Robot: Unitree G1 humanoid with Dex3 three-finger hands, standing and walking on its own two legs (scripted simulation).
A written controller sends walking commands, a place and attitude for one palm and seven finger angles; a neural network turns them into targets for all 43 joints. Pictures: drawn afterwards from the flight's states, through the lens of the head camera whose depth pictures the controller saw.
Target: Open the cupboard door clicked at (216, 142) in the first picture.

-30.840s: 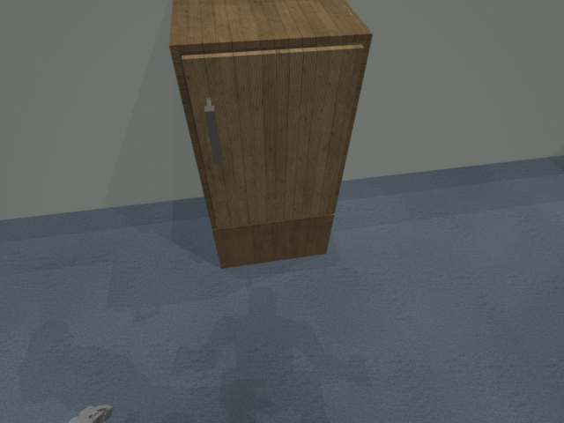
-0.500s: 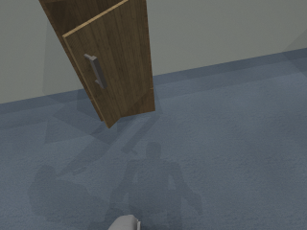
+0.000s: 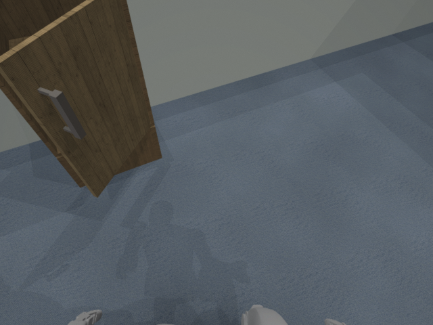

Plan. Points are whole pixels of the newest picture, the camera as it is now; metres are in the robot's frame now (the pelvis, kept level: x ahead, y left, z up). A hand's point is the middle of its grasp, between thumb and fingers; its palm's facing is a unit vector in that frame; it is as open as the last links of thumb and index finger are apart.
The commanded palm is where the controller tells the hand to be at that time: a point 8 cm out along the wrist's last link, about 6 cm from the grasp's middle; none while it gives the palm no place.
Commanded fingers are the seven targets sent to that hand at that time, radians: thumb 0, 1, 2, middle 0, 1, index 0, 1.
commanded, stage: walk to a spot facing it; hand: left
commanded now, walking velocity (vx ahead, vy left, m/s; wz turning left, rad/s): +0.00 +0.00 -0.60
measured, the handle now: (62, 114) +0.56 +0.46 -0.04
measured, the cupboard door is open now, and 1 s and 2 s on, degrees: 41 41 41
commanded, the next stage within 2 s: turn to face it in 1.64 s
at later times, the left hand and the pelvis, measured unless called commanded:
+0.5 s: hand (163, 278) +0.21 +0.14 -0.16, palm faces -0.34 -0.93 -0.15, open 7.4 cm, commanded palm none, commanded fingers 0.00 0.90 0.90 -0.20 -0.30 -0.20 -0.30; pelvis +0.06 -0.02 +0.01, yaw -20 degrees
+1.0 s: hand (233, 226) +0.35 -0.01 -0.17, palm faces -0.53 -0.83 -0.19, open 7.2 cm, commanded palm none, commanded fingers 0.00 0.90 0.90 -0.20 -0.30 -0.20 -0.30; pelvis +0.20 -0.15 +0.00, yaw -34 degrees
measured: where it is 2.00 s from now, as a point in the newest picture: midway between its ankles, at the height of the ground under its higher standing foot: (314, 241)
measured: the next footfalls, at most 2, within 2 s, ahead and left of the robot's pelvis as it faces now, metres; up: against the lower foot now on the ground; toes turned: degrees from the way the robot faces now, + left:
right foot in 0.10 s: +0.06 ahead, -0.14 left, +0.00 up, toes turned -6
left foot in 0.36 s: +0.10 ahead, +0.10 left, +0.00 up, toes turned -10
